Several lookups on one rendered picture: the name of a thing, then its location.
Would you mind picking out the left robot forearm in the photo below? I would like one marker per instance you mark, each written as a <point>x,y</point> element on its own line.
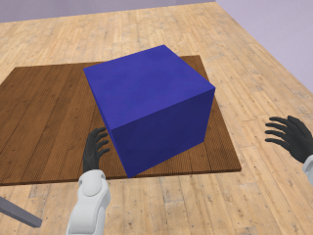
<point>89,213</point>

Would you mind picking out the carton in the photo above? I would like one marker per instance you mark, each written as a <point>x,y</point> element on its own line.
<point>153,104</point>

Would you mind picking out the robot left hand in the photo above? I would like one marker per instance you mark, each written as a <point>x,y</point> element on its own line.
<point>91,156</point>

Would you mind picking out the right robot forearm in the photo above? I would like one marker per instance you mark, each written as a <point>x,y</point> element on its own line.
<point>308,169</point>

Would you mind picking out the table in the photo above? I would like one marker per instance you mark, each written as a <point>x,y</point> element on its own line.
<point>46,115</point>

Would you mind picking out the robot right hand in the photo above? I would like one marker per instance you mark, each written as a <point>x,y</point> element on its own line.
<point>298,140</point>

